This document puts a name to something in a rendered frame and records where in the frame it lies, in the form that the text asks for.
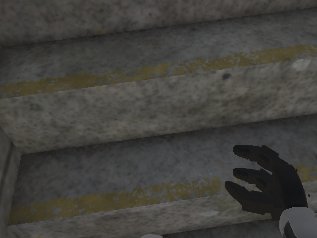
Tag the right robot hand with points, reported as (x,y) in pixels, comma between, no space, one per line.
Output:
(280,190)

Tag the robot right forearm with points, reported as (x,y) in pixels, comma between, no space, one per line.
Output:
(298,222)

